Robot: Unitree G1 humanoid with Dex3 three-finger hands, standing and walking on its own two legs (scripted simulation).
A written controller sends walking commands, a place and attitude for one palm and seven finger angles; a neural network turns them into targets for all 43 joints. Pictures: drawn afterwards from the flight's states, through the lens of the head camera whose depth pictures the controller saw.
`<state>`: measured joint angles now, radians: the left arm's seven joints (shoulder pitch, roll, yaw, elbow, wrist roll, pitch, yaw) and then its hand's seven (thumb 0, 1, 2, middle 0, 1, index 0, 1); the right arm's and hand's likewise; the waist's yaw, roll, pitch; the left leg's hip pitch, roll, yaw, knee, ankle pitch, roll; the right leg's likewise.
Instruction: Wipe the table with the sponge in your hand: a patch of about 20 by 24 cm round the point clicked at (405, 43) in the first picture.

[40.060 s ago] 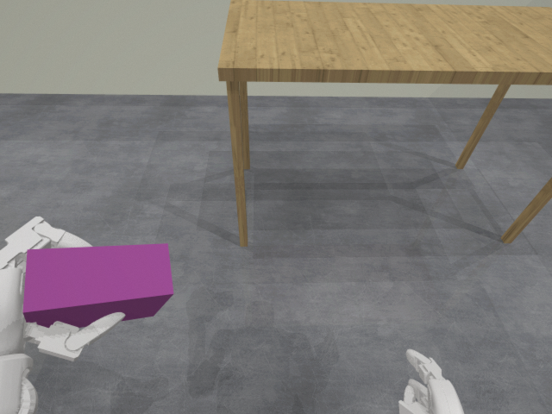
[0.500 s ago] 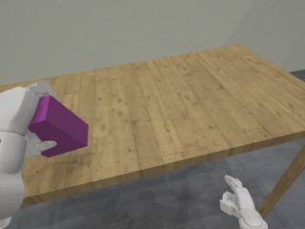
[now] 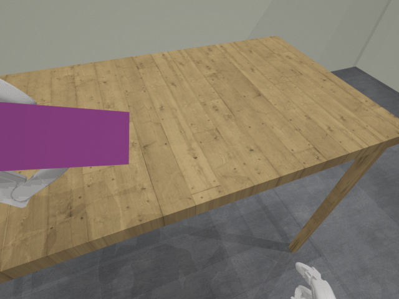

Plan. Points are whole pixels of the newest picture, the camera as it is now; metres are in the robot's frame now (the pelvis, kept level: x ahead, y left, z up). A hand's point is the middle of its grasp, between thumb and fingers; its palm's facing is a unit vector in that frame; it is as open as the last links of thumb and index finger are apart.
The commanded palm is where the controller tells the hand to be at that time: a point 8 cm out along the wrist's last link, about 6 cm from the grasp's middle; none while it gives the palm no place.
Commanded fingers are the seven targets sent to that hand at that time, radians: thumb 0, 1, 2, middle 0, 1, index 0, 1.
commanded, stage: step back with the hand held close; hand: left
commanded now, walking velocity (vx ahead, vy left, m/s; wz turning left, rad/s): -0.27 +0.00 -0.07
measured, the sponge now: (78, 136) +0.24 +0.16 +0.28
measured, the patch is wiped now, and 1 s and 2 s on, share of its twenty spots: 0.95 0.95 0.95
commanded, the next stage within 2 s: stop stepping back and stand still in 1.12 s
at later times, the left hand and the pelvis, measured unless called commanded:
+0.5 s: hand out of the picture +0.15 +0.26 +0.31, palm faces +0.60 -0.78 -0.20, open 10.0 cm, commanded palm +0.10 +0.29 +0.30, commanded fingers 0.00 0.10 1.30 -1.20 -1.60 -1.20 -1.60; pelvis -0.06 +0.01 -0.02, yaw +0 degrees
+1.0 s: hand out of the picture +0.09 +0.20 +0.31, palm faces +0.44 -0.86 -0.24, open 10.0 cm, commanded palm +0.02 +0.27 +0.30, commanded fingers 0.00 0.10 1.30 -1.20 -1.60 -1.20 -1.60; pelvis -0.14 -0.01 +0.00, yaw -2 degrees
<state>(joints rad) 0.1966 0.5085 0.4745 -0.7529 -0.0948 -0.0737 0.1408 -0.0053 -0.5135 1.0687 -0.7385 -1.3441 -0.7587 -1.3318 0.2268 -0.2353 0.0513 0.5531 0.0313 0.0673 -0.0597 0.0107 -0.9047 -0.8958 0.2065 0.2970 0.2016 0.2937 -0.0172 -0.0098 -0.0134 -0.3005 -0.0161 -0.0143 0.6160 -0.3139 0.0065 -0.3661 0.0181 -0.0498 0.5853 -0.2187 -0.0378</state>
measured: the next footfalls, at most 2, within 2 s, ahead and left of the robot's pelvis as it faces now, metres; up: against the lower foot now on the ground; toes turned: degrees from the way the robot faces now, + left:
right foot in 0.90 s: -0.11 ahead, -0.14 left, +0.00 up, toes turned +0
left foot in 1.12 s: -0.10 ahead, +0.14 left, +0.00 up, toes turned +2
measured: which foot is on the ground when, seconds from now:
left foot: down 0.00-0.92, up 0.94-1.00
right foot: down 0.00-0.64, up 0.66-0.88, down 0.90-1.00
